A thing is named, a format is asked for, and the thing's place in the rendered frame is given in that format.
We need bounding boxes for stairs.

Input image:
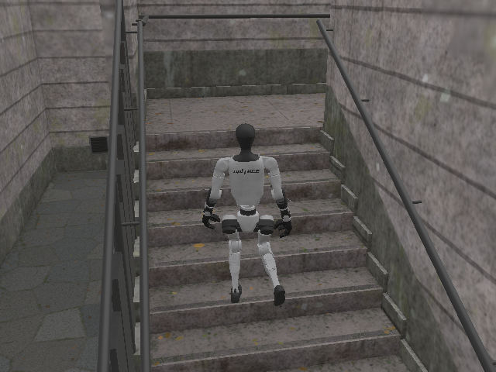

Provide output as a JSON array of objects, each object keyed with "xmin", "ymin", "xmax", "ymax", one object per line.
[{"xmin": 146, "ymin": 127, "xmax": 410, "ymax": 372}]

